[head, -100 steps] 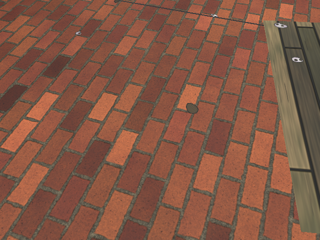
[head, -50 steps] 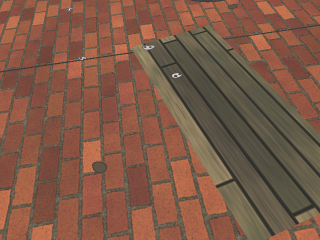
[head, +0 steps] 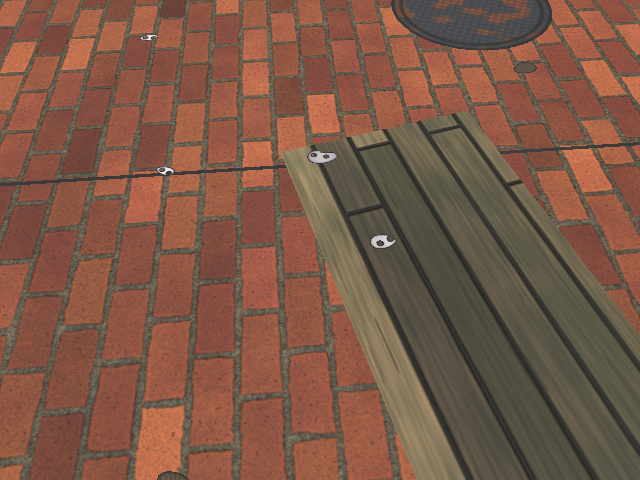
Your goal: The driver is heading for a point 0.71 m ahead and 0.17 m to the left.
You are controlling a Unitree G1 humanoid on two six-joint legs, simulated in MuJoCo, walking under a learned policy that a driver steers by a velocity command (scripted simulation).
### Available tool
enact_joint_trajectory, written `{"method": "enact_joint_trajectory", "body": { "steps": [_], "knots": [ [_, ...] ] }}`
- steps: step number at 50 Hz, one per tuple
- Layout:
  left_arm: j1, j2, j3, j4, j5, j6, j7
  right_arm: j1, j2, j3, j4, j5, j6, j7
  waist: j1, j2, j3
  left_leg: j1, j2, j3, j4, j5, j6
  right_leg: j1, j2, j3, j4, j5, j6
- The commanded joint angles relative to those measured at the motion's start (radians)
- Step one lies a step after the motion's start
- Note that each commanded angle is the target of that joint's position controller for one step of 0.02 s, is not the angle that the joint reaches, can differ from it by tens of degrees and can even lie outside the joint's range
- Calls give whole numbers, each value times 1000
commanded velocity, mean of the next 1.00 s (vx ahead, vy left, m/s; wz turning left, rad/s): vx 0.47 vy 0.00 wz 0.33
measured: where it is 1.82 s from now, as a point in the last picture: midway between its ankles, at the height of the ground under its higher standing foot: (275, 408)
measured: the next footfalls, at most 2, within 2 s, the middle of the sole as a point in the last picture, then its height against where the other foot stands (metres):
left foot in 0.30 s outside the picture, level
right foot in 0.80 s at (327, 393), level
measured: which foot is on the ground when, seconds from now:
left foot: up 0.00-0.28, down 0.30-0.82, up 0.84-1.00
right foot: down 0.00-0.30, up 0.32-0.78, down 0.80-1.00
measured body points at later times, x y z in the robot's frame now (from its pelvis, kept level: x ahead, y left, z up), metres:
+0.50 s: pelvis +0.28 +0.09 +0.00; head +0.32 +0.11 +0.44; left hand +0.37 +0.39 -0.11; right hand +0.45 -0.16 -0.11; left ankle +0.29 +0.15 -0.74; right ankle +0.34 -0.09 -0.66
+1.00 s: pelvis +0.57 +0.10 +0.00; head +0.61 +0.11 +0.44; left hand +0.59 +0.39 -0.11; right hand +0.77 -0.12 -0.12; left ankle +0.49 +0.23 -0.67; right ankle +0.64 +0.03 -0.74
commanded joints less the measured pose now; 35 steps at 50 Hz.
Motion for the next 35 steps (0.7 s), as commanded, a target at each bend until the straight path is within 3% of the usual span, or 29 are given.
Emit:
{"method": "enact_joint_trajectory", "body": {
  "steps": [1, 5, 8, 10, 12, 13, 14, 15, 16, 17, 18, 19, 20, 21, 24, 29, 32, 35],
  "knots": [
    [-67, 131, 32, -53, 4, -24, 13, 31, -44, -13, -45, -6, 0, 2, -34, -98, 10, -41, 27, -51, -101, 172, -14, -17, -287, 125, -195, 183, -140],
    [-37, 157, 36, -29, -4, -15, 25, -104, -14, 0, -88, -10, -12, 28, 21, -79, 42, -3, 6, 39, -334, 335, -3, 26, -274, 9, -203, 214, -104],
    [19, 176, 44, 2, -17, 7, 30, -188, -9, 5, -137, -8, -12, 45, 55, -70, 67, -60, -3, 67, -421, 292, 20, 162, -316, -18, -164, 255, -97],
    [30, 190, 50, 13, -26, 27, 33, -215, -18, 2, -170, -8, -11, 58, 52, -81, 68, -79, -19, 95, -450, 201, 44, 245, -343, -33, -108, 352, -84],
    [7, 218, 58, 8, -31, 45, 42, -180, -46, -13, -186, -7, -7, 67, 12, -117, 18, 13, -74, 153, -456, 91, 80, 285, -348, -61, 10, 663, -59],
    [-5, 231, 61, 3, -32, 54, 48, -112, -72, -28, -179, -7, -3, 67, -30, -137, -33, 111, -114, 183, -449, 40, 102, 287, -342, -75, 122, 827, -46],
    [-23, 232, 59, -3, -34, 63, 53, 24, -114, -54, -150, -4, -1, 61, -110, -130, -107, 298, -160, 198, -491, 57, 134, 235, -313, -100, 308, 883, -20],
    [-21, 211, 48, -16, -27, 60, 59, 198, -185, -90, -109, -2, 6, 44, -193, -78, -200, 600, -135, 100, -528, 95, 181, 40, -273, -108, 576, 704, 22],
    [81, 66, 1, -68, 11, 34, 43, 224, -306, -114, -104, 4, 7, 30, -96, 196, -291, 986, 134, -424, -562, -6, 361, -436, -94, -69, 956, -171, 93],
    [20, 100, -4, -79, -14, -10, 27, 242, -251, -93, -140, -3, -6, 34, -135, 126, -445, 1099, 233, -782, -738, -123, 443, -594, -8, 176, 1114, -443, 91],
    [-92, 166, 14, -109, -55, -35, 15, 215, -186, -74, -134, -15, -16, 36, -165, 58, -321, 1030, 204, -634, -768, -73, 377, -683, -70, 222, 1116, -360, 66],
    [-123, 156, 8, -121, -54, -47, 16, 160, -159, -67, -138, -12, -22, 35, -129, -3, -217, 887, 162, -501, -765, 6, 340, -673, -113, 211, 1034, -273, 50],
    [-130, 154, 11, -113, -28, -49, 24, 89, -127, -57, -151, -10, -22, 34, -83, -52, -142, 735, 120, -398, -772, 112, 311, -617, -148, 203, 940, -222, 55],
    [-115, 167, 20, -109, -13, -39, 27, 44, -99, -46, -169, -19, -22, 29, -45, -32, -114, 627, 91, -335, -793, 205, 301, -539, -171, 207, 884, -184, 63],
    [-70, 135, 17, -99, -3, -3, 25, 21, -100, -45, -180, -22, -26, 17, -6, -16, -90, 485, 60, -237, -841, 341, 303, -462, -182, 178, 778, -126, 105],
    [-225, 82, -7, -131, -5, 3, 19, 85, -120, -44, -139, -18, -25, -3, -69, 15, -39, 420, -13, -88, -860, 313, 231, -420, -150, 142, 424, 205, 133],
    [-313, 87, -10, -151, -19, -6, 5, 139, -132, -44, -110, -15, -25, -2, -114, 26, -12, 452, 16, -114, -860, 194, 218, -393, -123, 138, 297, 309, 118],
    [-358, 109, -3, -173, -20, -17, -9, 176, -133, -45, -84, -11, -18, -3, -124, 26, 11, 581, 75, -167, -803, 217, 213, -456, -115, 151, 230, 236, 79]
  ]
}}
